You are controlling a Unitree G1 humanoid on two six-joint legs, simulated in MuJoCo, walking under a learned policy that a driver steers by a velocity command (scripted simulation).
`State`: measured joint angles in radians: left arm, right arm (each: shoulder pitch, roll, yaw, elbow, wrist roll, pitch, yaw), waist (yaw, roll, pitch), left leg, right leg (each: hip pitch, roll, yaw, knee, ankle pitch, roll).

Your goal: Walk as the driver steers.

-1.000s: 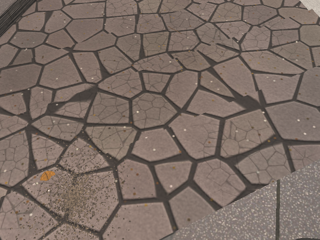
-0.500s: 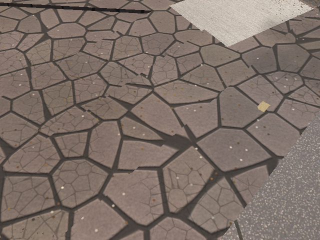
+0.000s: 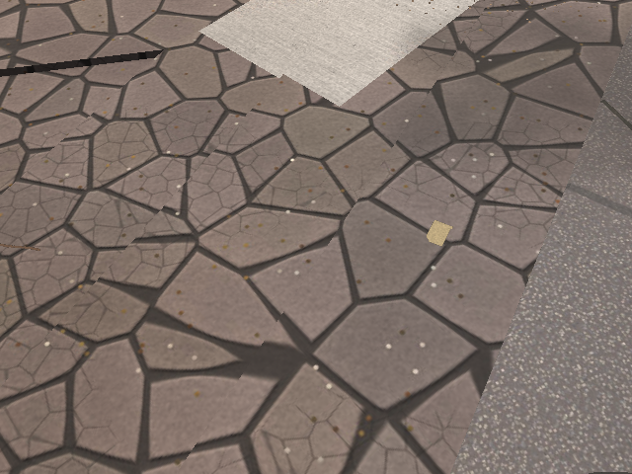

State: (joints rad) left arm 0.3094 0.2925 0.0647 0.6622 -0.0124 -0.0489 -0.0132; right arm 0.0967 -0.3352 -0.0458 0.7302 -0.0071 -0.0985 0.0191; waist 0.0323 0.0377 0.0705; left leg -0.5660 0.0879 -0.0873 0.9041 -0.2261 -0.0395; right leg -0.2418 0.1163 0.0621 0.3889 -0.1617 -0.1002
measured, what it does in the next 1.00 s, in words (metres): goes down, turning right: left foot 0.04 m lower, then right foot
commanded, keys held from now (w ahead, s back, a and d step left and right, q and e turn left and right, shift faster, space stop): w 0.26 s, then no key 0.22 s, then e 0.44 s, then w+e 0.08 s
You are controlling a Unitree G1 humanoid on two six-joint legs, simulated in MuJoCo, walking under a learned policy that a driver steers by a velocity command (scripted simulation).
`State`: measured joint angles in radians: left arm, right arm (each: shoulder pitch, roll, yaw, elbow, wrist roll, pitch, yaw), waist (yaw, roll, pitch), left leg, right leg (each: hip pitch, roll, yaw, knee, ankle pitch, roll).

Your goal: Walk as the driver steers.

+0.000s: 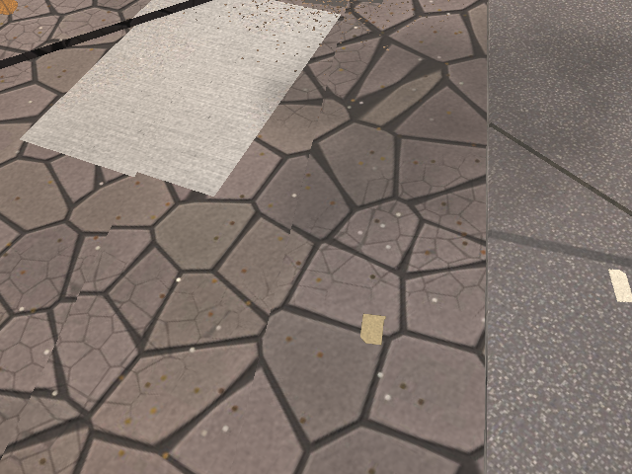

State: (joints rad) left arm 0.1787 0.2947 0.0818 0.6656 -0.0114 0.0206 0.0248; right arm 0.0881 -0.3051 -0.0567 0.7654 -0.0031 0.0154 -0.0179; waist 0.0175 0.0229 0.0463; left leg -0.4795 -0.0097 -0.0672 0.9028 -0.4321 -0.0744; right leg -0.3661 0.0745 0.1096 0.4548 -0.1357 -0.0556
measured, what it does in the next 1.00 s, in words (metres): walks ahead, turning right: left foot, then right foot 0.03 m higher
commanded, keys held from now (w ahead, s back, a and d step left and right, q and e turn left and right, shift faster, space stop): w+e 1.00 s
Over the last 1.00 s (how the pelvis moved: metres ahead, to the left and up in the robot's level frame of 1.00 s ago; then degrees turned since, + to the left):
0.37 0.05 -0.04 -18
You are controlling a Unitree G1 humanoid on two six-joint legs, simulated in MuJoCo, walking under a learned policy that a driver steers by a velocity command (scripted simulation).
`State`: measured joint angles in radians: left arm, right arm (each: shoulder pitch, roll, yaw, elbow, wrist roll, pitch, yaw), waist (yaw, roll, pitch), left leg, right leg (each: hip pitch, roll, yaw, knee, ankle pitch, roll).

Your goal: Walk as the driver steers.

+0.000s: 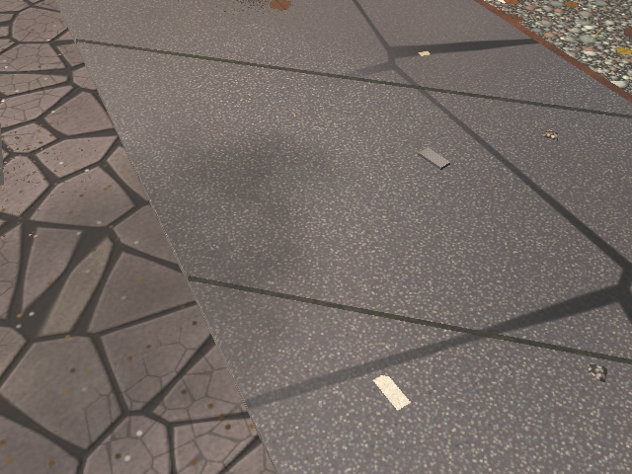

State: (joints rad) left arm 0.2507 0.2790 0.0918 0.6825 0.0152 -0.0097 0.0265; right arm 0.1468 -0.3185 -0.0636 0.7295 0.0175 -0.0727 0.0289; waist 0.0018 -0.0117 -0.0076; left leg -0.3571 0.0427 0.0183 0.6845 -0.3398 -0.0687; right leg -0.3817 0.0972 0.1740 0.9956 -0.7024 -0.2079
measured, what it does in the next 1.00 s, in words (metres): climbs, turning right: right foot 0.04 m higher, then left foot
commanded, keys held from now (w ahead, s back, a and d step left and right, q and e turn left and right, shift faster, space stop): w+e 1.00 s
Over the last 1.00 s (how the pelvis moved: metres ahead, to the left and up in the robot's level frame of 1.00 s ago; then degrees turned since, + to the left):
0.35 -0.08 -0.02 -36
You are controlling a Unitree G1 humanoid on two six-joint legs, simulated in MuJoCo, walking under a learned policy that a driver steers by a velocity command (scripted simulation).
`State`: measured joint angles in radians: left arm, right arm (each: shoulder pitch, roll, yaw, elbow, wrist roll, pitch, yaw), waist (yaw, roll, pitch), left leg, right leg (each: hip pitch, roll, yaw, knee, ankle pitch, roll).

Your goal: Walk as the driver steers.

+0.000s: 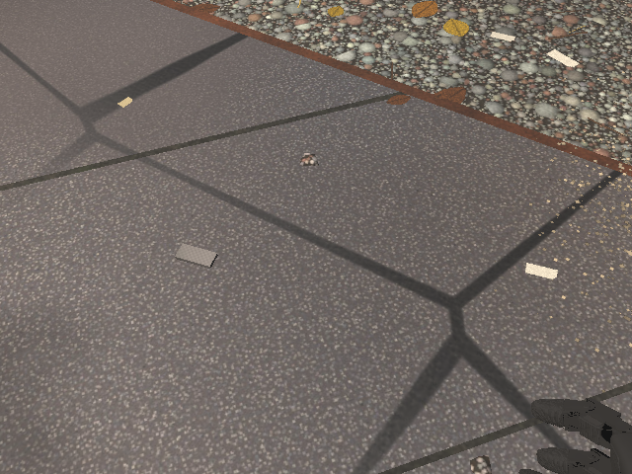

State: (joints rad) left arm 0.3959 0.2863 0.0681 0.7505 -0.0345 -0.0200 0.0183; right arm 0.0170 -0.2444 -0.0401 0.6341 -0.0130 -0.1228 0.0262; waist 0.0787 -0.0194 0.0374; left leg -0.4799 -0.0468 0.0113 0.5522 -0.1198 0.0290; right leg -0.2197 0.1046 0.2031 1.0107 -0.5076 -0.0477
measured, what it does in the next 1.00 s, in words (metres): walks ahead, turning right: right foot, then left foot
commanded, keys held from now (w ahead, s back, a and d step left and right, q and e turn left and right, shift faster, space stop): w+e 0.50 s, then w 0.50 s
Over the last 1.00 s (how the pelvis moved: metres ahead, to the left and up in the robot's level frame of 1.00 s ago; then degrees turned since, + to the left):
0.53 -0.16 0.04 -35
